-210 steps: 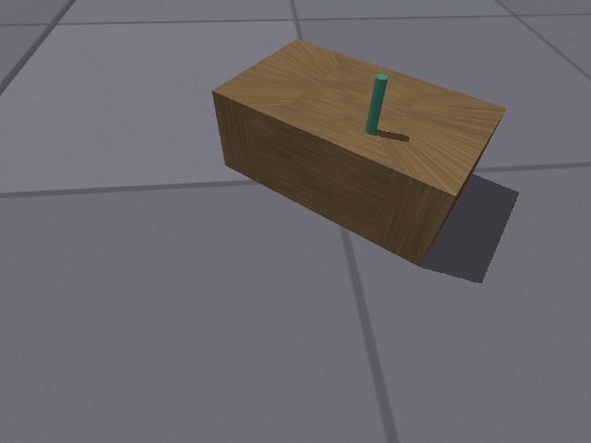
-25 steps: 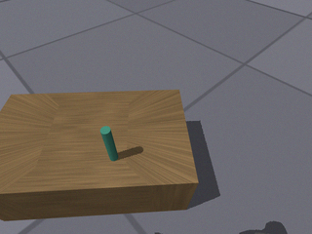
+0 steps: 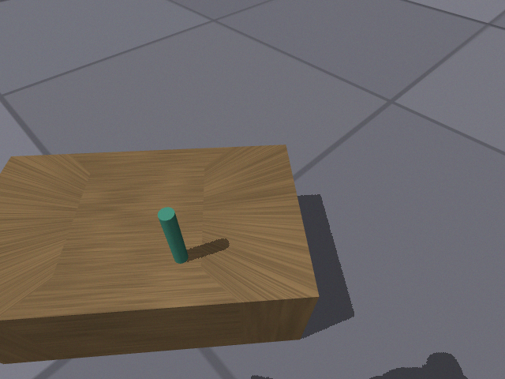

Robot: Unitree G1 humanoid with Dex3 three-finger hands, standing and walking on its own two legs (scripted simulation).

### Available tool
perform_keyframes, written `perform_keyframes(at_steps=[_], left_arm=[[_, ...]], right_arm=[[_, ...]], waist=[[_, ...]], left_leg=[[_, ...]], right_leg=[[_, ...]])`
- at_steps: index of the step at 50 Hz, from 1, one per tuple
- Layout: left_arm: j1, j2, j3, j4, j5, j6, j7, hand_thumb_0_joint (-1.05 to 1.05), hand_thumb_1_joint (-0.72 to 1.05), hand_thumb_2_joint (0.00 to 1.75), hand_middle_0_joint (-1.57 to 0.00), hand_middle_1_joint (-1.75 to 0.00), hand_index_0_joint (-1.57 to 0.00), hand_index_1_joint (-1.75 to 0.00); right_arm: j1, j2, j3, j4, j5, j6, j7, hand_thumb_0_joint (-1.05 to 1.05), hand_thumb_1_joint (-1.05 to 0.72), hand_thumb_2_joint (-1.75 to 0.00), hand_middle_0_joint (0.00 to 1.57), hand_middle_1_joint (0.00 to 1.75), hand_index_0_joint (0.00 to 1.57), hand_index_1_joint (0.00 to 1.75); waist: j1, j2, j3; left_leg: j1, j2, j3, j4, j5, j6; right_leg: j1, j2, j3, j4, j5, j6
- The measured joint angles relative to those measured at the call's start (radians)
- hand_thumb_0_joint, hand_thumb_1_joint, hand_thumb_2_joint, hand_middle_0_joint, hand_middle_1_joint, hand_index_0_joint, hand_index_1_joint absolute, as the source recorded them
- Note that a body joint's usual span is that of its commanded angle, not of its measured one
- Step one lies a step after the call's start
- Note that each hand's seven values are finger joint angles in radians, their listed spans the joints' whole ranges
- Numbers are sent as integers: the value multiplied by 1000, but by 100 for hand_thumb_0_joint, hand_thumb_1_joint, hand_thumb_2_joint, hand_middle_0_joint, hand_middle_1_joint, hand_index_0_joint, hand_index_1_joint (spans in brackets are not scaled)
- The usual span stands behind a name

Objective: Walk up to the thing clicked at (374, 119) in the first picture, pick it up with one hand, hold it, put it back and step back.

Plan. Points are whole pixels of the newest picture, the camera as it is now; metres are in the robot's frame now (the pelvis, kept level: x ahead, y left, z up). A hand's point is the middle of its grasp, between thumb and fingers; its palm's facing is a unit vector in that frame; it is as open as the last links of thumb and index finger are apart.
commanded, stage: walk up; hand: left
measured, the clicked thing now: (174, 237) +0.51 +0.21 -0.25
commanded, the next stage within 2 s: stand in 0.20 s
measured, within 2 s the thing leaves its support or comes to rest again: neither
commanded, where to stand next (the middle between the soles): +0.05 -0.01 m, yaw +1 degrees
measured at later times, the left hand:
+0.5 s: hand out of the picture +0.09 +0.25 -0.15, palm faces +0.00 -0.94 -0.34, open 7.4 cm
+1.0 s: hand out of the picture +0.07 +0.25 -0.15, palm faces +0.02 -0.94 -0.34, open 7.4 cm
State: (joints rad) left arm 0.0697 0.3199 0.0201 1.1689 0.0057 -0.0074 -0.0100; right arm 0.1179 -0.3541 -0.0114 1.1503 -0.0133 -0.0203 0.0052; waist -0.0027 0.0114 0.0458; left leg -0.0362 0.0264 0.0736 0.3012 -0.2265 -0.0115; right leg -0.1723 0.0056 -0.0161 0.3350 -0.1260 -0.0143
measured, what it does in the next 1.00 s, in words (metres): stands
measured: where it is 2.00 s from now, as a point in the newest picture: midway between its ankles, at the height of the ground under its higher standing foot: outside the picture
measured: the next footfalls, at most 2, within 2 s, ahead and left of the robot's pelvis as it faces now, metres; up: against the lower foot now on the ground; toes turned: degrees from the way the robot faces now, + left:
none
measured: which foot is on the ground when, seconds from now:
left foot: down 0.00-1.00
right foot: down 0.00-1.00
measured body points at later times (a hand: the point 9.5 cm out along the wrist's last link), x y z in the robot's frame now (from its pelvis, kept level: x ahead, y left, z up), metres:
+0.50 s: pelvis +0.00 +0.00 +0.00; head +0.01 -0.01 +0.45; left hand +0.09 +0.30 -0.13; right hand +0.08 -0.30 -0.14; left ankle -0.04 +0.12 -0.75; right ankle +0.04 -0.11 -0.75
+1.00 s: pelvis +0.00 +0.00 +0.00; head +0.01 -0.01 +0.45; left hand +0.06 +0.30 -0.13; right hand +0.08 -0.30 -0.14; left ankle -0.04 +0.12 -0.75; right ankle +0.04 -0.11 -0.75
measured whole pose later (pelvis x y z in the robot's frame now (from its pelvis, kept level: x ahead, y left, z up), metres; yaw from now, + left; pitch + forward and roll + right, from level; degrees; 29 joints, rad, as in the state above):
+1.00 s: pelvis +0.00 +0.00 +0.00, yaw +2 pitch -2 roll +0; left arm 0.10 0.33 -0.01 1.16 0.00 -0.02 -0.01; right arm 0.13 -0.36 0.01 1.14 -0.01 -0.01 0.01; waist 0.00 0.02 0.03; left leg -0.04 0.02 0.03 0.28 -0.21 -0.02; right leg -0.16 0.00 -0.05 0.32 -0.13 -0.02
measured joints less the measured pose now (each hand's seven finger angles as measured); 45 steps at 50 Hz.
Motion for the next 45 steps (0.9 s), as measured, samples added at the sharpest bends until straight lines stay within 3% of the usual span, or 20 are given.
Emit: perform_keyframes(at_steps=[16, 45], left_arm=[[-13, 4, -11, -16, -3, -7, 3, 0, 90, 90, -20, -30, -21, -30], [33, 16, -26, -4, -3, -8, 4, 0, 90, 90, -20, -30, -21, -30]], right_arm=[[-1, 3, 5, -12, -1, 6, 1, 1, -90, -89, 21, 30, 20, 30], [13, -2, 15, -7, -2, 7, 5, 1, -90, -89, 21, 30, 20, 30]], waist=[[-12, 2, -5], [3, 6, -12]], left_leg=[[6, -1, -7, -12, 5, 0], [1, -6, -37, -21, 14, -3]], right_leg=[[11, -2, -7, -16, 5, 1], [15, -10, -35, -19, -2, -1]])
